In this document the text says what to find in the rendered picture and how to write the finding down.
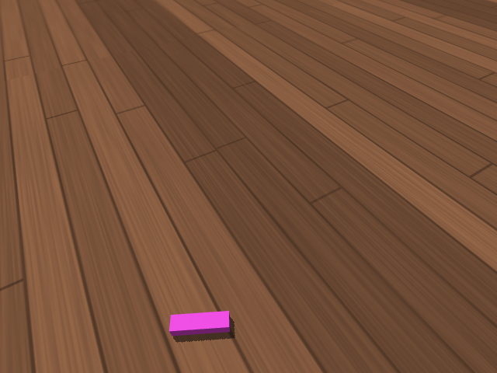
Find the carton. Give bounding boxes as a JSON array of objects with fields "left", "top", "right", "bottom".
[{"left": 169, "top": 311, "right": 230, "bottom": 336}]

